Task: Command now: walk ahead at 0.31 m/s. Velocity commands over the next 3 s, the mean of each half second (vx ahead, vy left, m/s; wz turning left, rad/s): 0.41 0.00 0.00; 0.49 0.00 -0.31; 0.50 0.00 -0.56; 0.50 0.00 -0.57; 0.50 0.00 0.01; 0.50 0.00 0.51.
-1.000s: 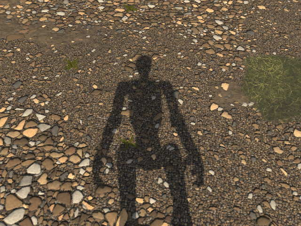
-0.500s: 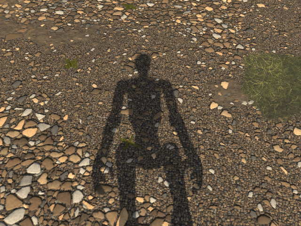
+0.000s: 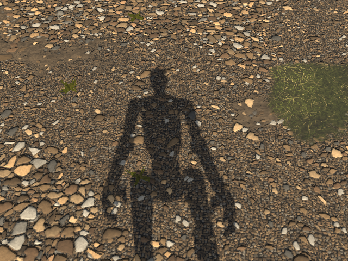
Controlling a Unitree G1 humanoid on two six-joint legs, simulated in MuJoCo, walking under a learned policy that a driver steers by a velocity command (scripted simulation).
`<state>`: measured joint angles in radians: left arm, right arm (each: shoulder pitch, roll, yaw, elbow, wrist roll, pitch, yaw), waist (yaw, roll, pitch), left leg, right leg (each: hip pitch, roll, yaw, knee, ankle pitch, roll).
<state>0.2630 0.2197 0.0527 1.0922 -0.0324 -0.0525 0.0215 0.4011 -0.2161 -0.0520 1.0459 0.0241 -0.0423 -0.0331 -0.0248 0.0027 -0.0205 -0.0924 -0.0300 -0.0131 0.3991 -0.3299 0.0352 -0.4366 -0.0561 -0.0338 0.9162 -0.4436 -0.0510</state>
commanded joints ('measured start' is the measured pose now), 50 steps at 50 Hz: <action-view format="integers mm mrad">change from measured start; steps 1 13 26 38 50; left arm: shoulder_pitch -95 93 279 123 -187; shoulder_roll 58 82 118 90 45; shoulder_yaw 10 -8 3 25 17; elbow -82 -56 -18 -129 -296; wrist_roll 4 39 19 -9 13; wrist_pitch -48 -69 -42 -41 -6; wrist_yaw -22 -47 -3 2 -45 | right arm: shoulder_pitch -18 -121 -572 -241 -138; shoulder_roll -152 -107 -48 -76 -184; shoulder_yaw -26 -25 2 -17 -45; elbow -47 -110 -271 -141 -101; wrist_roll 6 0 9 -35 -27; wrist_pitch -13 -53 -63 -91 -73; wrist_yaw -2 22 71 65 9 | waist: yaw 8 30 103 17 -21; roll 98 -102 -73 38 18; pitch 122 98 179 -31 109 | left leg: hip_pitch -34 -612 -617 -16 -5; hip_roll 251 155 80 311 283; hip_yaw -238 -42 51 -197 167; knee -205 711 125 -208 -287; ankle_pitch -56 174 410 250 361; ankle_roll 157 54 27 171 136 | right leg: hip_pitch -111 319 499 -130 -253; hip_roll -30 -171 -176 -87 -85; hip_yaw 9 268 75 153 39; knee -162 -780 -791 351 -155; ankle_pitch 34 250 591 138 506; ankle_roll -8 -103 -116 -13 16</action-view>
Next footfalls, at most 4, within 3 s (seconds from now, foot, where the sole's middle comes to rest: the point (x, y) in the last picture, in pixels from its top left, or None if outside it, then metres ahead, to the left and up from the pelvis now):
0.12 right None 0.11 -0.14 -0.78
0.62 left None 0.50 0.07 -0.78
1.18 right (237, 208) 0.74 -0.24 -0.78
1.68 left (217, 145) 1.09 -0.19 -0.78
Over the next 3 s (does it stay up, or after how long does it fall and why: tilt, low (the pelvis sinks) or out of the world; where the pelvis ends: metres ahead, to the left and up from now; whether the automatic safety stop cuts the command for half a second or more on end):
stays up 1.42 -0.65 0.01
